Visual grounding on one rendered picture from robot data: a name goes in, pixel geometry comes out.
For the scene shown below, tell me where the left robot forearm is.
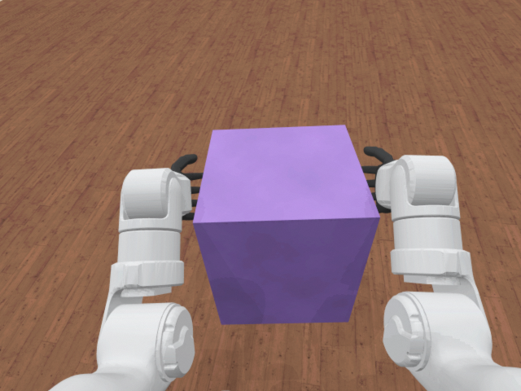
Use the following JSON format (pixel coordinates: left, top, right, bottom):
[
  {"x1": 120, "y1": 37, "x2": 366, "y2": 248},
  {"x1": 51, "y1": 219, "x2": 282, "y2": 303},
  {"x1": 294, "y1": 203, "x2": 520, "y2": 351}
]
[{"x1": 97, "y1": 168, "x2": 192, "y2": 364}]

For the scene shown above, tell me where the robot left upper arm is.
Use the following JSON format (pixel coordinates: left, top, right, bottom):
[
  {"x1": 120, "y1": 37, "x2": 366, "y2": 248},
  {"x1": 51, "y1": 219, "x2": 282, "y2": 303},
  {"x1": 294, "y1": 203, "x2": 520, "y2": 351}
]
[{"x1": 49, "y1": 302, "x2": 195, "y2": 391}]

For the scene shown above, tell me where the right robot hand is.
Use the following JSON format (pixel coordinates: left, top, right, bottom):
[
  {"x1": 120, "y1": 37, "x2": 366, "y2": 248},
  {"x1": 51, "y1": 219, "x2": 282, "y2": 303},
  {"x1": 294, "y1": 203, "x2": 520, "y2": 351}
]
[{"x1": 361, "y1": 147, "x2": 394, "y2": 213}]

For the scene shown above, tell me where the robot right upper arm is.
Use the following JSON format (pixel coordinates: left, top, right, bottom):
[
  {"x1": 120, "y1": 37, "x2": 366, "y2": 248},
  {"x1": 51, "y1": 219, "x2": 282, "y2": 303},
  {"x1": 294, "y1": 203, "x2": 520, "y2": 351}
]
[{"x1": 383, "y1": 292, "x2": 521, "y2": 391}]

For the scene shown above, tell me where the carton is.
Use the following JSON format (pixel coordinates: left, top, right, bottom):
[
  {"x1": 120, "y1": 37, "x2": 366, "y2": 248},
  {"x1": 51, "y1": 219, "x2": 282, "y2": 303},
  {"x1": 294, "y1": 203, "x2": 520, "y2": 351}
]
[{"x1": 193, "y1": 125, "x2": 380, "y2": 325}]

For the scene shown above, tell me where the right robot forearm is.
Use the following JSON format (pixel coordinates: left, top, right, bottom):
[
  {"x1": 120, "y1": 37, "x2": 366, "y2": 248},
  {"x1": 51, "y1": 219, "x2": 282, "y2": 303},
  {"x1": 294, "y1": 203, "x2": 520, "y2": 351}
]
[{"x1": 375, "y1": 155, "x2": 493, "y2": 354}]

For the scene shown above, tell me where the left robot hand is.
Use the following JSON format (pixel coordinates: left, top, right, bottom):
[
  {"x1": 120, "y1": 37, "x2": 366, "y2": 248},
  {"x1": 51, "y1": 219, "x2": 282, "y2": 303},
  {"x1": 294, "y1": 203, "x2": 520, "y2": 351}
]
[{"x1": 171, "y1": 154, "x2": 204, "y2": 221}]

